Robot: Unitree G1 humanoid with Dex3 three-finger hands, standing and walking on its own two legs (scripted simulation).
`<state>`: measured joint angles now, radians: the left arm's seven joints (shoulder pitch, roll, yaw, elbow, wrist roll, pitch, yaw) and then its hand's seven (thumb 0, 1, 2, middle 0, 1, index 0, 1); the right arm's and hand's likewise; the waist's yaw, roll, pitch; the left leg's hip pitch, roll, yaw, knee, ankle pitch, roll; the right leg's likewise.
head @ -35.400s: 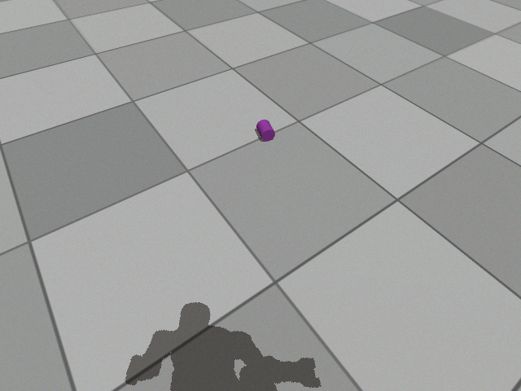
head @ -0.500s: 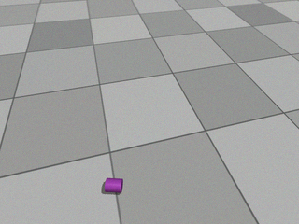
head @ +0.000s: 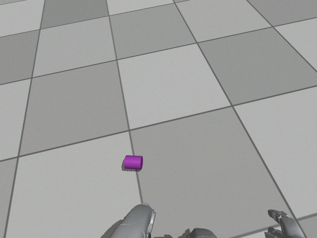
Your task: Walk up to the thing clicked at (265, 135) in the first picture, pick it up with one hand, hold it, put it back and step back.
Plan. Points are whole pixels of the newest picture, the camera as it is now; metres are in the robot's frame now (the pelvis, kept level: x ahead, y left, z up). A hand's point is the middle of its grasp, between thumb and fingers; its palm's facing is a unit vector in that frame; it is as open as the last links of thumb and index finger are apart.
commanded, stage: walk up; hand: left
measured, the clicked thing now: (133, 162) +0.55 +0.22 -0.71
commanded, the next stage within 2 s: none
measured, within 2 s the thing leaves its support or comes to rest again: neither
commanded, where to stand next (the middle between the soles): +0.15 -0.01 m, yaw +0 degrees
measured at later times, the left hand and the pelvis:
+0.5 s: hand out of the picture +0.06 +0.30 -0.14, palm faces +0.04 -0.93 -0.37, open 7.4 cm; pelvis +0.02 +0.02 +0.01, yaw +3 degrees
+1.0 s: hand out of the picture +0.10 +0.33 -0.14, palm faces +0.00 -0.92 -0.39, open 7.4 cm; pelvis -0.01 +0.05 +0.01, yaw +1 degrees
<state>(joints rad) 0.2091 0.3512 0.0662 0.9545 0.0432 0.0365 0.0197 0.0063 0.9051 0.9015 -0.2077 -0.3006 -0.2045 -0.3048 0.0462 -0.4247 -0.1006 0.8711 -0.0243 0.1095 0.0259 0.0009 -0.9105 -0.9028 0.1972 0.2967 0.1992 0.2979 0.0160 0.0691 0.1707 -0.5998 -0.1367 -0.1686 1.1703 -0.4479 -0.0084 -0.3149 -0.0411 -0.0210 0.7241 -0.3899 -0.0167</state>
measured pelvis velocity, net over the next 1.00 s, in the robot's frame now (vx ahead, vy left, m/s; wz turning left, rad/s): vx -0.01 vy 0.05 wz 0.01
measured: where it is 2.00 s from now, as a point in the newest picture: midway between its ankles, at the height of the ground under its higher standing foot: outside the picture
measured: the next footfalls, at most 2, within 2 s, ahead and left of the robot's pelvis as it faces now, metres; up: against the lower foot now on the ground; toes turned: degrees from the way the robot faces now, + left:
left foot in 0.20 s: +0.01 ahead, +0.17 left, +0.00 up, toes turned +4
right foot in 0.52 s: +0.15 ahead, -0.10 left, +0.00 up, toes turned +2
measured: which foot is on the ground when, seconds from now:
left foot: up 0.00-0.18, down 0.20-0.56, up 0.58-0.80, down 0.82-1.00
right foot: down 0.00-0.24, up 0.26-0.50, down 0.52-0.86, up 0.88-1.00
